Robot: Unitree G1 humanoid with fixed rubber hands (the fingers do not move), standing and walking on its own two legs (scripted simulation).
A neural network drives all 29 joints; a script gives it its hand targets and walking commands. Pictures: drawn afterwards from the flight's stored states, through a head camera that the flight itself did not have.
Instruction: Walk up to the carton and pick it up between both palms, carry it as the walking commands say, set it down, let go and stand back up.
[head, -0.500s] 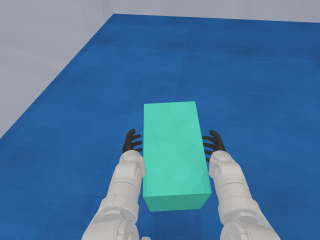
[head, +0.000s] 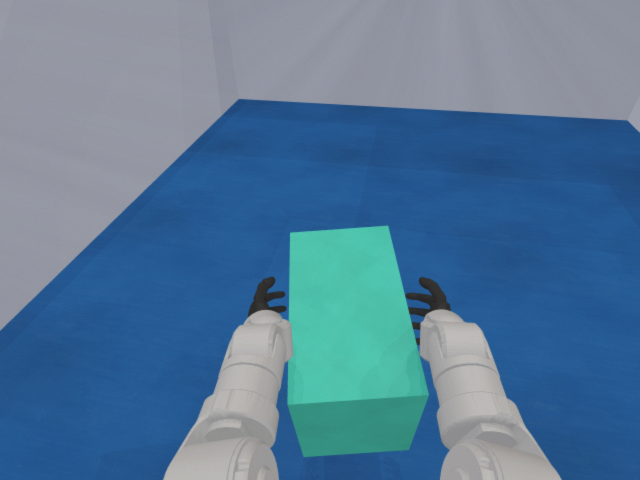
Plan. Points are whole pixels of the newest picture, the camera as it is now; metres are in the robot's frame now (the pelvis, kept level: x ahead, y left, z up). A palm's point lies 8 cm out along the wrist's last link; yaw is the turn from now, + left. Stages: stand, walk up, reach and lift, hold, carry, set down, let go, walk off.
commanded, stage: reach and lift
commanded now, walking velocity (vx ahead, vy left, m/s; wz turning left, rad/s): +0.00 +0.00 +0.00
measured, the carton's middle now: (347, 337) +0.37 -0.01 -0.03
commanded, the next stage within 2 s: hold in 1.38 s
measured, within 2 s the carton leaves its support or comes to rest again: neither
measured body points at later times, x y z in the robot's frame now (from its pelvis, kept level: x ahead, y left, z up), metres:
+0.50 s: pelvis +0.00 +0.00 +0.00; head -0.05 +0.02 +0.45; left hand +0.34 +0.12 +0.05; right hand +0.33 -0.13 +0.05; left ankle +0.08 +0.12 -0.72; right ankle +0.04 -0.13 -0.72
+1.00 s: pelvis +0.00 +0.00 +0.00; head -0.06 +0.01 +0.45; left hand +0.34 +0.12 +0.06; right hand +0.33 -0.13 +0.06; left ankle +0.08 +0.12 -0.72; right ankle +0.04 -0.13 -0.72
